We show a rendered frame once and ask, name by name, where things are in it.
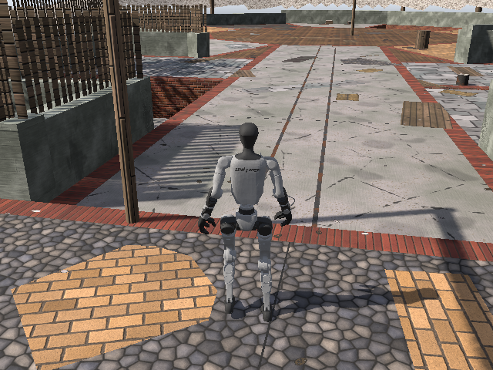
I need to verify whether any robot torso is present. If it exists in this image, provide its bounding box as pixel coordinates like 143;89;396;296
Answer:
230;153;266;231

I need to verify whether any robot right shin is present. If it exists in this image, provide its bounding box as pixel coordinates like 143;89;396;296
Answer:
260;259;272;311

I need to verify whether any robot left hand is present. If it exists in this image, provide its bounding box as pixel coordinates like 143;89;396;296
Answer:
198;216;216;234

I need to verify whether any robot right forearm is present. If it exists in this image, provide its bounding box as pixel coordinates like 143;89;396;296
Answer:
277;187;291;214

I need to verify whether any robot left upper arm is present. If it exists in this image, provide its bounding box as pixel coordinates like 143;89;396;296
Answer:
210;156;232;199

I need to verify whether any robot left forearm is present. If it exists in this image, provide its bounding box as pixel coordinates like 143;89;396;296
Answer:
200;187;217;220

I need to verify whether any robot right hand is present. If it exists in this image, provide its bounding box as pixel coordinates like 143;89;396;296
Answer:
274;211;292;227

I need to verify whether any robot right upper arm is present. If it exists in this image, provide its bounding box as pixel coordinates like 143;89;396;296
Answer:
264;156;285;199

